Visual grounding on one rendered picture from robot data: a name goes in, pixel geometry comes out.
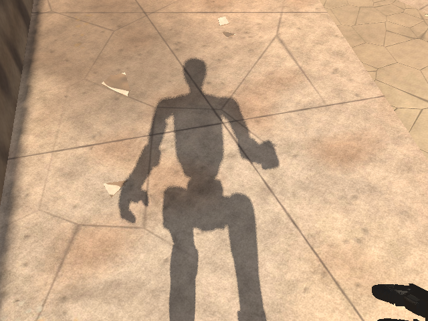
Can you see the robot right hand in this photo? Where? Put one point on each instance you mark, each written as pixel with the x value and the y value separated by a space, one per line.
pixel 412 297

